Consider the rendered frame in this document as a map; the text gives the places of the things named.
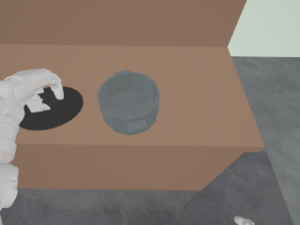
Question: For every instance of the pot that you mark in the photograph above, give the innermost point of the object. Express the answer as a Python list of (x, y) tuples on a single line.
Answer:
[(129, 102)]

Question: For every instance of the right robot hand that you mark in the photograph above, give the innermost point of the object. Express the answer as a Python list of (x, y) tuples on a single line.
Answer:
[(243, 221)]

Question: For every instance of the lid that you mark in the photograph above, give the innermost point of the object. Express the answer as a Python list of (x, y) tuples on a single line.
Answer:
[(58, 114)]

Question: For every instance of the left robot hand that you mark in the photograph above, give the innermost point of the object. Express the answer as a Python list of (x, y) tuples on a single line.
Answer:
[(41, 77)]

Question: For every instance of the knob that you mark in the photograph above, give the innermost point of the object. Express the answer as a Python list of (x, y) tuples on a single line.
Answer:
[(49, 98)]

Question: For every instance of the table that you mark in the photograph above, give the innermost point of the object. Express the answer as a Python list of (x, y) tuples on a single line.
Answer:
[(204, 122)]

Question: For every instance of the left robot forearm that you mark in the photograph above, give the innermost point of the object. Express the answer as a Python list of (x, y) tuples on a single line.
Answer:
[(15, 90)]

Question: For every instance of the left robot upper arm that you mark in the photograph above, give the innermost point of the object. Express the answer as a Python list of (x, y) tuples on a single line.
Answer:
[(8, 185)]

